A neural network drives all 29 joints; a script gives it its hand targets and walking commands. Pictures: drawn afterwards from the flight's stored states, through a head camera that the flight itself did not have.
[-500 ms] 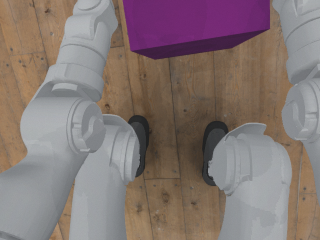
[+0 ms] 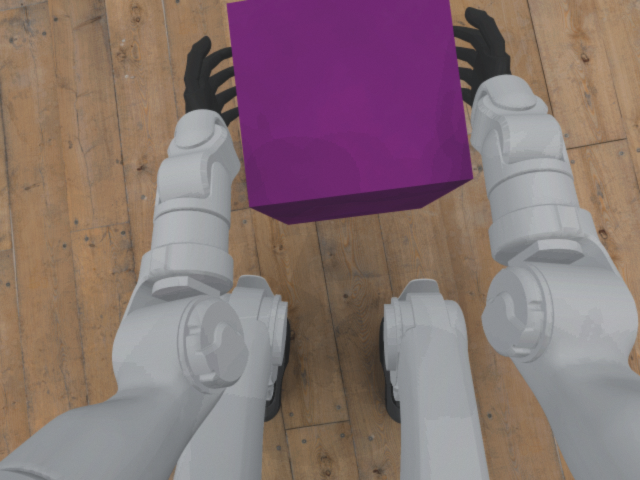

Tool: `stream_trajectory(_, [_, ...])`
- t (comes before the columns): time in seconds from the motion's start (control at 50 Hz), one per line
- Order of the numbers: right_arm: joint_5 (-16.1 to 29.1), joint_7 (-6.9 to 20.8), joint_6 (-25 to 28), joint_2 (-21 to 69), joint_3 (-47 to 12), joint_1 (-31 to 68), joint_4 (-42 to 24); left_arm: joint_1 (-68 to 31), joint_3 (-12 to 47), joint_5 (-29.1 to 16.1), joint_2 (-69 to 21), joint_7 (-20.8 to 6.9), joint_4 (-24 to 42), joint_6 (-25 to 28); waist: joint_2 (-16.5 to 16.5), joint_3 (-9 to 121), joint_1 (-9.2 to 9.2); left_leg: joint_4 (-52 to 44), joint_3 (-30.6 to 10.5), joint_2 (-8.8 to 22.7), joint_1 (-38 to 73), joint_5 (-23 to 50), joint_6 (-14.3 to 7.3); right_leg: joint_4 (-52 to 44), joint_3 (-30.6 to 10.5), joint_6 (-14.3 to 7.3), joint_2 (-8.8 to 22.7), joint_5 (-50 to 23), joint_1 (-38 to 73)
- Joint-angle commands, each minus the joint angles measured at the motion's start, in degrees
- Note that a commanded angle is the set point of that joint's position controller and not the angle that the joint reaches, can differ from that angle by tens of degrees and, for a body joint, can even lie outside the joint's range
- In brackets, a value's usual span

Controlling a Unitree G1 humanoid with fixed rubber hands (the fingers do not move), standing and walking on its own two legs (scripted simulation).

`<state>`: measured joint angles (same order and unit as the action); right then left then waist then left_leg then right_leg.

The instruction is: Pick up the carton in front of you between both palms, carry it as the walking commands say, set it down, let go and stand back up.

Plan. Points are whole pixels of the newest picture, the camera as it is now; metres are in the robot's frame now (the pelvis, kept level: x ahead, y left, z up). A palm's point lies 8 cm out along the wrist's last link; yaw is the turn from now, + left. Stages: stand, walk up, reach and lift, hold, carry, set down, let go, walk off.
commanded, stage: reach and lift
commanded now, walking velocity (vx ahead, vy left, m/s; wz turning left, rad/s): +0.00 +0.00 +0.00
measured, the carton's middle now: (346, 129) +0.51 -0.02 -0.15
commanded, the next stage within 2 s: none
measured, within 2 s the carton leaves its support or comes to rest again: neither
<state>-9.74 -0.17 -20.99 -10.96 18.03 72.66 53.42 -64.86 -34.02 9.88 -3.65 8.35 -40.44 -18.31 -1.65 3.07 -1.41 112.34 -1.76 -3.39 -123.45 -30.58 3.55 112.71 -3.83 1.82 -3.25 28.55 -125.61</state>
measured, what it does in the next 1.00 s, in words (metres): rises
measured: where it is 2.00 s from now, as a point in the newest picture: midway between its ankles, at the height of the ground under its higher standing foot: (333, 384)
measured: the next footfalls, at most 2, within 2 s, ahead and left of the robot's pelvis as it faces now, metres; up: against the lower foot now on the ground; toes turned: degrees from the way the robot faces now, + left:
none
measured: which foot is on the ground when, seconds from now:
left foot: down 0.00-1.00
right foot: down 0.00-1.00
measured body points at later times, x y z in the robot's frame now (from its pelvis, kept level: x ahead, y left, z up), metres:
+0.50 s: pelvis +0.02 +0.00 +0.12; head +0.25 -0.03 +0.51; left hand +0.49 +0.14 +0.07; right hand +0.50 -0.16 +0.06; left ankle +0.12 +0.13 -0.40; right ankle +0.12 -0.12 -0.40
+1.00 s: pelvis +0.07 +0.00 +0.26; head +0.18 -0.01 +0.69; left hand +0.45 +0.15 +0.23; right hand +0.45 -0.16 +0.22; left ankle +0.12 +0.13 -0.40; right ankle +0.12 -0.12 -0.40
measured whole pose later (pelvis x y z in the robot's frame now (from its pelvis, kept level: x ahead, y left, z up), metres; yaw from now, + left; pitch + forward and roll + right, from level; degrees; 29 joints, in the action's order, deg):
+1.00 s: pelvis +0.07 +0.00 +0.26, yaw -2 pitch +24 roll +0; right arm -14.0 -0.4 -22.4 5.7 20.0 30.5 32.2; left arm -30.0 -24.5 13.3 -9.5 2.8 -30.4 -20.2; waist -1.1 11.3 -0.9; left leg 61.6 -3.7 -2.1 -61.6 -24.0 1.3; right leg 61.4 -3.2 0.9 -1.7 22.7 -62.5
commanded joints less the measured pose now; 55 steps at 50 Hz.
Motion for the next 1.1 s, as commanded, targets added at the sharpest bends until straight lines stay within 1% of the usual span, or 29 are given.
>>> stream_trajectory(0.0, [4.2,14.5,1.4,61.5,-14.4,29.8,-0.9,-40.5,25.8,-3.6,-51.8,-15.4,-2.5,-1.5,6.2,52.0,-1.64,-14.2,7.9,-6.9,25.6,3.2,-2.4,-15.5,7.3,-1.9,-5.2,-0.2,31.1])
stream_trajectory(0.06, [2.0,14.8,1.4,60.9,-11.9,28.8,-1.1,-40.6,26.8,-3.7,-53.9,-16.2,-2.2,-1.9,4.2,55.0,0.56,-16.9,7.6,-7.0,28.2,3.7,-1.8,-17.8,7.6,-2.4,-5.3,-1.8,33.8])
stream_trajectory(0.14, [2.1,15.0,1.0,62.6,-13.4,28.0,-4.1,-39.1,30.3,-5.2,-57.8,-17.2,-0.7,-2.9,2.0,61.6,1.94,-19.9,7.5,-7.1,33.7,6.1,-1.0,-20.6,8.1,-2.5,-5.5,-5.0,38.7])
stream_trajectory(0.18, [2.9,15.3,0.5,64.0,-15.6,27.3,-6.7,-37.6,32.3,-6.0,-59.3,-17.7,0.6,-3.4,1.6,65.0,2.14,-21.1,7.5,-7.1,36.5,8.1,-0.7,-21.6,8.3,-2.3,-5.6,-7.2,41.7])
stream_trajectory(0.22, [4.3,15.5,0.0,65.9,-18.5,26.5,-9.4,-35.7,34.7,-7.1,-60.7,-18.1,1.9,-3.9,1.7,68.0,1.94,-22.3,7.3,-7.1,38.9,10.2,-0.6,-22.5,8.3,-2.0,-5.8,-9.6,45.1])
stream_trajectory(0.32, [7.6,15.4,-1.2,70.1,-25.0,22.8,-14.6,-30.3,39.4,-9.0,-62.1,-18.7,4.7,-4.6,3.8,70.4,1.06,-25.7,6.7,-7.2,43.4,13.4,-0.9,-25.7,7.8,-1.0,-6.0,-13.7,52.8])
stream_trajectory(0.4, [8.7,14.8,-1.6,72.4,-27.5,18.9,-16.0,-25.4,40.8,-9.2,-62.3,-18.9,4.8,-4.6,5.3,67.4,0.35,-28.9,6.1,-7.3,45.5,13.5,-1.3,-29.2,7.0,-0.4,-6.0,-14.4,57.4])
stream_trajectory(0.48, [8.0,13.9,-1.2,73.7,-27.7,14.4,-15.6,-20.7,40.9,-8.6,-62.7,-19.3,3.8,-4.3,5.8,62.5,0.30,-32.6,5.3,-7.4,47.4,12.9,-1.5,-33.2,6.1,-0.3,-6.0,-14.1,61.2])
stream_trajectory(0.62, [5.5,12.9,-0.1,74.8,-26.0,6.6,-15.0,-13.3,40.2,-6.8,-63.5,-20.0,1.8,-3.4,3.9,54.3,1.18,-40.0,3.8,-7.3,53.4,12.3,-1.7,-40.9,4.1,-0.9,-5.9,-13.8,67.9])
stream_trajectory(0.7, [4.9,12.8,0.5,75.5,-26.1,2.7,-15.8,-8.9,40.4,-6.0,-64.0,-20.1,1.5,-3.0,3.1,51.2,1.14,-44.7,2.8,-6.9,58.5,12.9,-2.0,-45.3,3.2,-1.1,-5.7,-14.4,72.4])
stream_trajectory(0.86, [5.2,12.9,0.9,76.5,-29.1,-4.5,-19.2,0.3,42.5,-5.0,-64.7,-20.5,2.6,-2.7,3.0,45.6,0.58,-54.0,0.6,-5.7,70.2,16.2,-2.8,-54.2,1.6,-1.3,-5.1,-17.1,82.9])
stream_trajectory(0.96, [5.2,13.2,0.5,76.6,-30.9,-9.7,-21.3,5.7,44.3,-4.7,-65.2,-20.7,3.9,-3.0,2.6,41.3,0.84,-60.2,-0.7,-5.0,78.8,19.2,-3.1,-60.3,0.7,-1.6,-4.6,-19.7,89.5])
stream_trajectory(1.08, [5.1,13.4,-0.5,76.0,-32.4,-16.4,-23.5,12.5,46.1,-4.5,-65.2,-20.8,5.6,-4.1,1.8,35.5,1.40,-67.9,-2.1,-4.1,89.7,24.7,-3.1,-67.8,0.1,-1.9,-4.1,-24.3,97.6])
